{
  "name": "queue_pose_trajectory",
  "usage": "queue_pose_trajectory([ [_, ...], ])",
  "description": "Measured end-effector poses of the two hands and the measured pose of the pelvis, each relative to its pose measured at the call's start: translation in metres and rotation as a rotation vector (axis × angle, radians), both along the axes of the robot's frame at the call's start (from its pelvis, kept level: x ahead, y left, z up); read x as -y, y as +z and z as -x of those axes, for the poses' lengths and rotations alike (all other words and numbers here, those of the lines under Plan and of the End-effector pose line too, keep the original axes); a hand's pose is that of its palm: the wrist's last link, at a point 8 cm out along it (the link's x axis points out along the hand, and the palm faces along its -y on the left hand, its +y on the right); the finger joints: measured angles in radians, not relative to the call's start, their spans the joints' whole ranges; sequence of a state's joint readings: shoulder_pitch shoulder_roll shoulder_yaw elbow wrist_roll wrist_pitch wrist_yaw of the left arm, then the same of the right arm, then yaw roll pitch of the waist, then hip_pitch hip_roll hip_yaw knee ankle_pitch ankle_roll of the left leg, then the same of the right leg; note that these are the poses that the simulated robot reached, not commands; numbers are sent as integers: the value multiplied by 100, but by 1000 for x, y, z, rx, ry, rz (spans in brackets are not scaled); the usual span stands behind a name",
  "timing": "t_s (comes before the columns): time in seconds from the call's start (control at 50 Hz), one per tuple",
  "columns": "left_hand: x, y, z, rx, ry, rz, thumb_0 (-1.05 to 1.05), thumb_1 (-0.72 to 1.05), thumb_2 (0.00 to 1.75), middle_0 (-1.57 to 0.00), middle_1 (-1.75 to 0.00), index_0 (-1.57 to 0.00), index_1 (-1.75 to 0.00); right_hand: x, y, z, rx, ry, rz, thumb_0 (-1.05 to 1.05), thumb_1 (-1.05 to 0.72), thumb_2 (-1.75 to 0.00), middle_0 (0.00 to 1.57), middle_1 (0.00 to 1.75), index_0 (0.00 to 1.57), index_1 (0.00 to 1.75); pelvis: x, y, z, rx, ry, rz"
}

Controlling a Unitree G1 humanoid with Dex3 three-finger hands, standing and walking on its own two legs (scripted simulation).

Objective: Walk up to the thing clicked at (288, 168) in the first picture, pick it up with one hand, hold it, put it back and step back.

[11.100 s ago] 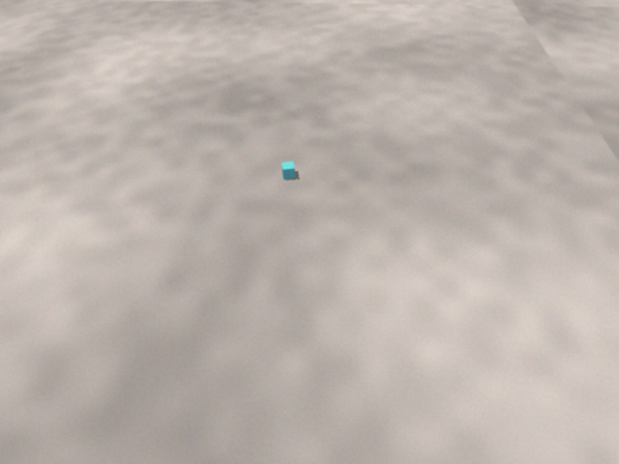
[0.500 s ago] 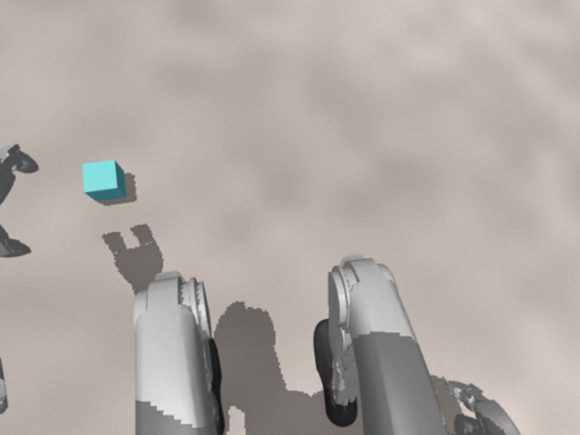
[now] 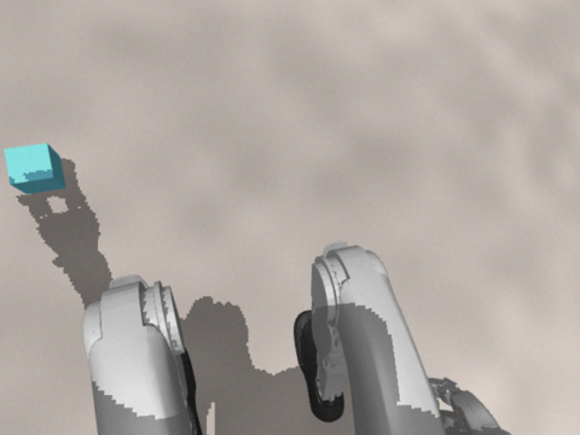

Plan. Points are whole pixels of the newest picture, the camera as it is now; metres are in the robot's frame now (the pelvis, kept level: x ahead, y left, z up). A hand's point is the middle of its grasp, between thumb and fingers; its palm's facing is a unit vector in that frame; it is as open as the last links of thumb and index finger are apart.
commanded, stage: rise first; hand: left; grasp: from above
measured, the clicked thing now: (36, 169) +0.52 +0.36 -0.31
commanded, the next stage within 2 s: none
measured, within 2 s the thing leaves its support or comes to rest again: neither
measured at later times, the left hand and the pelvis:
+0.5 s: hand out of the picture +0.46 +0.41 -0.16, palm faces -0.43 -0.11 -0.89, open 13.1 cm; pelvis +0.00 +0.00 -0.02, yaw -2 degrees
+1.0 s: hand out of the picture +0.47 +0.40 -0.17, palm faces -0.43 -0.11 -0.90, open 12.4 cm; pelvis +0.00 +0.00 -0.02, yaw -3 degrees
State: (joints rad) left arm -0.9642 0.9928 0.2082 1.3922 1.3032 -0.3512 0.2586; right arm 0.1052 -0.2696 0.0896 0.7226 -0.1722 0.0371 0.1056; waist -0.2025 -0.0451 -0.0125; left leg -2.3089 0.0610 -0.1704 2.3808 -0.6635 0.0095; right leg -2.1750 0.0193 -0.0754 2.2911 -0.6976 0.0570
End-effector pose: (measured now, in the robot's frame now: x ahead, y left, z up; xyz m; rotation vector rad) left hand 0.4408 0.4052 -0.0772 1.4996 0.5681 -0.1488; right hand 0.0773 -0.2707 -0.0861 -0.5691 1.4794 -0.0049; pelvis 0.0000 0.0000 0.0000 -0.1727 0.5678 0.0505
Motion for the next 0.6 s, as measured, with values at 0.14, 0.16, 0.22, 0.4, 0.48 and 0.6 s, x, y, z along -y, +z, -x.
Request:
queue_pose_trajectory([
  [0.14,0,-10,-9,-5,8,9,0,-31,80,-27,-86,-29,-85,1,-4,-1,-23,18,1,0,-92,-90,21,30,20,30,0,-5,-3,0,-8,6],
  [0.16,0,-11,-10,-5,9,11,0,-31,81,-27,-86,-29,-85,1,-4,-1,-27,20,2,0,-92,-90,21,30,20,30,0,-6,-3,-1,-9,7],
  [0.22,-1,-15,-13,-3,7,12,0,-32,81,-26,-88,-28,-86,2,-5,1,-40,22,7,0,-92,-90,21,30,20,30,0,-8,-4,1,-12,9],
  [0.4,-1,-23,-19,-1,4,17,0,-34,83,-25,-89,-27,-88,3,-8,7,-73,22,16,0,-92,-90,21,30,20,30,0,-14,-5,7,-17,14],
  [0.48,-1,-25,-21,1,2,21,0,-35,83,-25,-89,-26,-88,2,-9,9,-79,21,18,0,-92,-90,21,30,20,30,0,-16,-5,10,-20,16],
  [0.6,-1,-27,-23,4,2,25,0,-36,84,-25,-88,-26,-88,1,-9,11,-79,20,20,0,-92,-90,21,30,20,30,0,-18,-4,17,-22,20],
])
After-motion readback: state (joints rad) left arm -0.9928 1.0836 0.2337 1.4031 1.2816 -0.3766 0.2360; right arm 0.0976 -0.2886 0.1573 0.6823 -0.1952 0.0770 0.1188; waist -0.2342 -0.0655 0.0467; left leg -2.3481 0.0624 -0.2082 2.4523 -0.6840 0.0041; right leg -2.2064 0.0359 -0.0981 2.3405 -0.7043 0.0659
